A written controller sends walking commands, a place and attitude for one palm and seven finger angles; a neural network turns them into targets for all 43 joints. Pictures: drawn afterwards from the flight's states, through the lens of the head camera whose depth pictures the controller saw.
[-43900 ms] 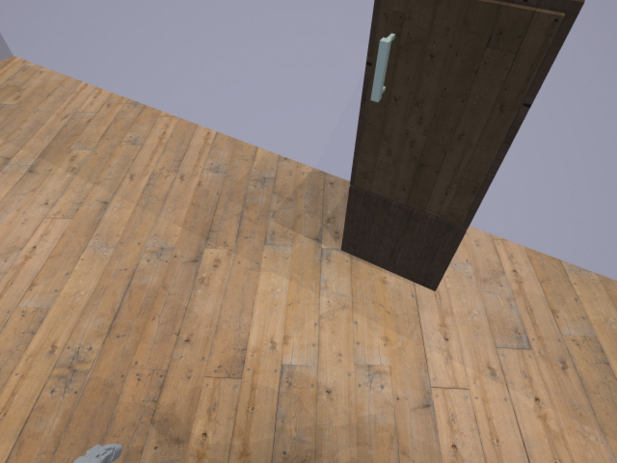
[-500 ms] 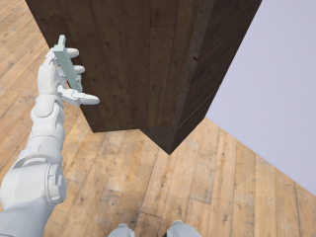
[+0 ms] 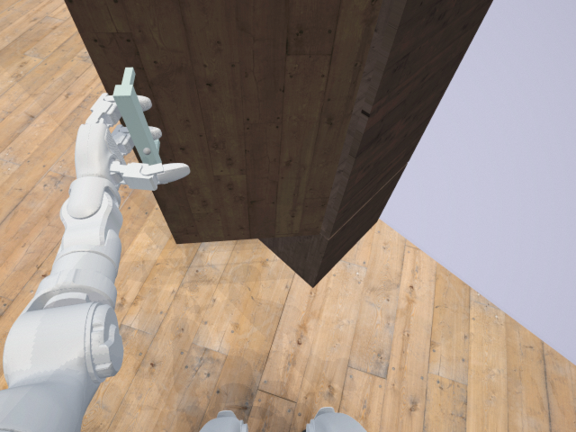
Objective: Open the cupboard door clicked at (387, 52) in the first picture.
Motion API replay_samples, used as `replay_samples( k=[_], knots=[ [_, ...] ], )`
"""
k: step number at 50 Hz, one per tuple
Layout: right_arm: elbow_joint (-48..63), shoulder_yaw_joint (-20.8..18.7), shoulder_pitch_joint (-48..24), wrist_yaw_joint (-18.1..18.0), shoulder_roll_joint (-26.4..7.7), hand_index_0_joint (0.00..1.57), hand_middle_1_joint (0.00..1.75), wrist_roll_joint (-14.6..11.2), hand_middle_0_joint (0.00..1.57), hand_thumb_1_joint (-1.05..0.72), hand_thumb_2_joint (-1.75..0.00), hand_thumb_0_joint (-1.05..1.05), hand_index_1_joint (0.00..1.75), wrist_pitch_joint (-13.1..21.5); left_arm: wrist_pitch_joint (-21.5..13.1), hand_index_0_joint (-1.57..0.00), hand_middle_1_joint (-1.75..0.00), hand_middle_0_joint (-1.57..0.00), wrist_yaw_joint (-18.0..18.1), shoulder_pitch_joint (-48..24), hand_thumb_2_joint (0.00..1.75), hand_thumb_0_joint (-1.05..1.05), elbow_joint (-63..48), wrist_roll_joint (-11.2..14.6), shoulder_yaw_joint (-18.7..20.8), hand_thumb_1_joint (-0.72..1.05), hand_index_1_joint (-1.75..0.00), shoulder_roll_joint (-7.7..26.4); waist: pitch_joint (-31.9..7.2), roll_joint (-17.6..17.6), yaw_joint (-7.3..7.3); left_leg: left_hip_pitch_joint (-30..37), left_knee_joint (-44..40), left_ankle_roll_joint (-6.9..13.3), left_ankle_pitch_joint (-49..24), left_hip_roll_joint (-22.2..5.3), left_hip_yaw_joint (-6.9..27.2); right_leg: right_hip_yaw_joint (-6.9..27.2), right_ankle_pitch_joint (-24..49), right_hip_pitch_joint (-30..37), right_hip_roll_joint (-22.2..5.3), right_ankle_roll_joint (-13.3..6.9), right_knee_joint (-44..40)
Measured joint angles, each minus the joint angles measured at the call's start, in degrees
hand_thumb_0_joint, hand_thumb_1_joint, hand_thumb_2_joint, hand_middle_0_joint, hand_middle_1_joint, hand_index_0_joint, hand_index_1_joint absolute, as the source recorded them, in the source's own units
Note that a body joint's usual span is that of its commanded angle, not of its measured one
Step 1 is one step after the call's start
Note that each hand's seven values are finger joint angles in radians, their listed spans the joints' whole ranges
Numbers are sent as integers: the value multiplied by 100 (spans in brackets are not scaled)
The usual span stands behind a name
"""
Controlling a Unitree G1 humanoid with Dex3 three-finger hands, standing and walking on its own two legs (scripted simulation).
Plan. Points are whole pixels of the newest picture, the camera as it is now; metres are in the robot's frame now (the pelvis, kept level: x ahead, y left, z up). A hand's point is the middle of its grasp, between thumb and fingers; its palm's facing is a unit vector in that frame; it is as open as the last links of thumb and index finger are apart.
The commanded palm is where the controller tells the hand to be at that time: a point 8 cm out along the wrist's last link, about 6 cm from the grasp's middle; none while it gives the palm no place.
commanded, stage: close the thumb around the handle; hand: left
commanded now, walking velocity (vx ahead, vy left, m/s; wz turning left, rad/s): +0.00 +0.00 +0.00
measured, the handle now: (142, 123) +0.53 +0.19 +0.09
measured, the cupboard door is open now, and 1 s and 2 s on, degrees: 50 67 91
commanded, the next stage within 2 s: pull the door open along its arc in 0.44 s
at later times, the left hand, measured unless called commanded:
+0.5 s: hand (154, 150) +0.48 +0.17 +0.09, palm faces +0.05 -1.00 +0.01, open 5.6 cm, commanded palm +0.45 +0.22 +0.10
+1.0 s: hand (170, 206) +0.39 +0.14 +0.09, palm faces +0.09 -0.99 +0.07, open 6.1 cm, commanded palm +0.32 +0.18 +0.10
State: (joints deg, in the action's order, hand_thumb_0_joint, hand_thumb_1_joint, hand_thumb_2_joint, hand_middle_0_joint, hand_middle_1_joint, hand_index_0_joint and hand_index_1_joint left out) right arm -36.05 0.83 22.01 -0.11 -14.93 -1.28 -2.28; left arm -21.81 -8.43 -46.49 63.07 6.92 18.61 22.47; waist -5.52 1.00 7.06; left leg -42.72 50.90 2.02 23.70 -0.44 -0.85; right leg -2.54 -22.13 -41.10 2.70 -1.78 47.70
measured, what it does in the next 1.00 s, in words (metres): stands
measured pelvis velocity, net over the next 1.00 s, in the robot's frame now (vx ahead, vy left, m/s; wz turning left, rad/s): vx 0.01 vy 0.00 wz -0.02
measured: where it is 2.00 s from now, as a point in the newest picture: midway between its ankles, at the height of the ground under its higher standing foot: outside the picture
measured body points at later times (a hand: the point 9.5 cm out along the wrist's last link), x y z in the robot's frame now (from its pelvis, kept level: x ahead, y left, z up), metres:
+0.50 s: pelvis +0.00 +0.00 +0.00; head +0.08 +0.02 +0.44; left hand +0.47 +0.22 +0.09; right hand +0.02 -0.26 -0.11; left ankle +0.01 +0.09 -0.69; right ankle +0.01 -0.10 -0.69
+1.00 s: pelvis +0.01 +0.00 +0.01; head +0.05 +0.00 +0.46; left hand +0.38 +0.19 +0.09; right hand +0.10 -0.25 -0.10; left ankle +0.01 +0.09 -0.69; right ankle +0.01 -0.10 -0.69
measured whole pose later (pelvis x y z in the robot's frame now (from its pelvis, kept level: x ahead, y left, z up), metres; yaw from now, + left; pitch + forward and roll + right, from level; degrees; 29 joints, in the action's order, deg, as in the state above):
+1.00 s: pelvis +0.01 +0.00 +0.01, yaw -1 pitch +11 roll -1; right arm -32.3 -0.6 20.3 1.8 -13.6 -1.9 -1.0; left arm -14.8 2.1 -15.2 24.6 10.6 7.7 7.6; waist -6.8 2.0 2.7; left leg -34.0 46.5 2.3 23.6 -0.3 -2.7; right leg -0.4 -21.9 -33.4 2.7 -1.4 44.3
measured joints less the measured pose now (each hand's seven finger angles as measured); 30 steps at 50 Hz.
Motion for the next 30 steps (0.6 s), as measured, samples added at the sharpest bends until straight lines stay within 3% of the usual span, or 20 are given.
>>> replay_samples(
  k=[16,20,30],
  knots=[
    [-26,32,19,12,41,20,30,30,21,-90,-89,0,30,-5,-14,-38,-132,-38,79,-60,78,0,38,-59,-26,63,-132,-62,-2,17,9,-45,50,35,20,22,-24,25,-14,-47,-22,35,47],
    [-32,41,37,5,41,20,30,30,21,-90,-89,0,30,-27,-2,-39,-134,-39,30,-62,82,0,23,-82,7,72,-134,-127,-9,11,24,-35,42,38,17,15,-42,43,-5,-45,-15,38,41],
    [56,33,86,-11,37,20,30,27,21,-90,-89,0,30,-30,19,-38,-135,-36,140,-2,83,1,-11,-72,68,72,-135,-81,10,1,82,6,5,31,-6,-11,-73,76,30,-23,11,31,14]
  ],
)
